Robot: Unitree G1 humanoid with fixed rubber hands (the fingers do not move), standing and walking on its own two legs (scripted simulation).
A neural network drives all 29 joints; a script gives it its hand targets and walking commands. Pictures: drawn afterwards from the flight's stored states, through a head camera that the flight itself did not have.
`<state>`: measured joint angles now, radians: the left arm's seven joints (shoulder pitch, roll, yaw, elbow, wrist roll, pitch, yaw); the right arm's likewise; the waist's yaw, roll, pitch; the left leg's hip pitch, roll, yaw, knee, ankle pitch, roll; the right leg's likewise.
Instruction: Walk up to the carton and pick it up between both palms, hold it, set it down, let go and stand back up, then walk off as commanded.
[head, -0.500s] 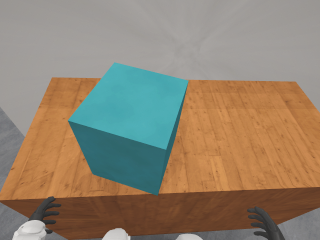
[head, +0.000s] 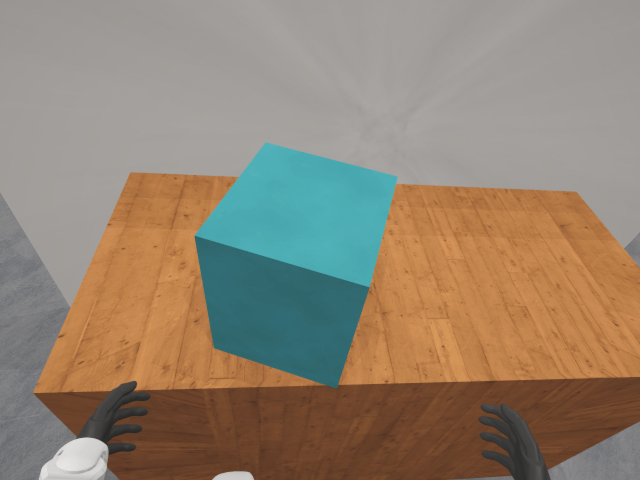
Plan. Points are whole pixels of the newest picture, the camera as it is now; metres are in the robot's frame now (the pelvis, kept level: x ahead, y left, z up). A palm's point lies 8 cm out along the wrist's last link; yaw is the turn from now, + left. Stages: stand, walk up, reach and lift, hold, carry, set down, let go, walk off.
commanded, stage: reach and lift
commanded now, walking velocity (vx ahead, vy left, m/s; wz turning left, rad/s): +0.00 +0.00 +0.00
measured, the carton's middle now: (301, 266) +0.40 +0.03 +0.03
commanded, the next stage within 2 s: none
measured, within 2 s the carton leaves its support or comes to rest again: neither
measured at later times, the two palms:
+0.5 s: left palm (63, 401) +0.21 +0.29 +0.01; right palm (467, 435) +0.17 -0.16 +0.03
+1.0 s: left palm (88, 378) +0.22 +0.27 +0.03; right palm (456, 400) +0.20 -0.15 +0.05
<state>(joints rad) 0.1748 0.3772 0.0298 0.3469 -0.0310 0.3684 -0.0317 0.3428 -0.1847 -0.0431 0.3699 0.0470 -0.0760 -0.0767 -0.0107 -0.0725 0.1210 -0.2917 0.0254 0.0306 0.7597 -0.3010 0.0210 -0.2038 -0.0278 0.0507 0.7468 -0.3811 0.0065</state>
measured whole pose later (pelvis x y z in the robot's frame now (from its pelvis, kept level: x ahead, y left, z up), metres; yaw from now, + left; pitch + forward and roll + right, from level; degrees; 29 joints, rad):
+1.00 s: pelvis +0.00 +0.06 +0.02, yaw -2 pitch -9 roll -4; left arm 0.19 0.38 -0.12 0.15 -0.32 0.00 -0.05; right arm 0.27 -0.05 -0.04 0.06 0.16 0.05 -0.17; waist 0.02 0.00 0.11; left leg -0.23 0.01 0.07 0.64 -0.26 0.07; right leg -0.05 -0.01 0.05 0.50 -0.30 0.01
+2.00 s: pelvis +0.03 +0.02 +0.02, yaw -2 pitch -5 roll -1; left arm -0.38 0.46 0.00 0.26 -0.30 0.39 -0.11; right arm -0.29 -0.06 -0.04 0.06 0.21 0.42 -0.30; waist -0.05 -0.03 0.08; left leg -0.23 0.01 0.07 0.54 -0.22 0.04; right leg -0.09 -0.01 0.05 0.50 -0.32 0.02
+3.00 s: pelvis +0.04 +0.01 +0.03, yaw -2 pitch +2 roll -1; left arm -0.98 0.47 -0.03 1.10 -0.29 0.14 -0.10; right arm -0.84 -0.10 -0.04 0.76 0.26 0.24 -0.29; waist -0.15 -0.04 -0.02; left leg -0.35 0.01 0.07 0.52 -0.20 0.03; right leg -0.23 -0.01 0.05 0.50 -0.31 0.02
